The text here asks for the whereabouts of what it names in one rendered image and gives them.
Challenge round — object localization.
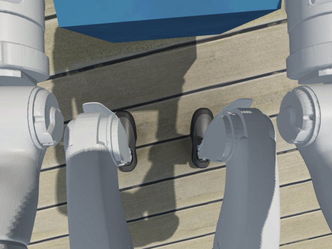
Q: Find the robot right thigh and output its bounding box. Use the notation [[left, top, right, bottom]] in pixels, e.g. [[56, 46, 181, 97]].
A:
[[212, 108, 280, 249]]

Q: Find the right robot upper arm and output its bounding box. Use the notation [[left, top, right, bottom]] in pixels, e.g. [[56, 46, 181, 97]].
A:
[[276, 84, 332, 232]]

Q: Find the robot right forearm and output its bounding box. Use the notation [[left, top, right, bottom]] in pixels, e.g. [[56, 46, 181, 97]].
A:
[[284, 0, 332, 85]]

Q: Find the left robot upper arm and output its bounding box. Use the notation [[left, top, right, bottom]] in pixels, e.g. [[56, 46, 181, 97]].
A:
[[0, 86, 64, 249]]

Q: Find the right robot shin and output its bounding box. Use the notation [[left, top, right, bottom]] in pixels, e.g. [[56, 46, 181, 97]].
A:
[[198, 98, 276, 162]]

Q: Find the robot left forearm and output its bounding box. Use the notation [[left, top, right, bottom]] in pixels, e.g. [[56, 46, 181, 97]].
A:
[[0, 0, 50, 86]]

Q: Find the carton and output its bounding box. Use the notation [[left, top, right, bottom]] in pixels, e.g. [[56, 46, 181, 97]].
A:
[[53, 0, 282, 43]]

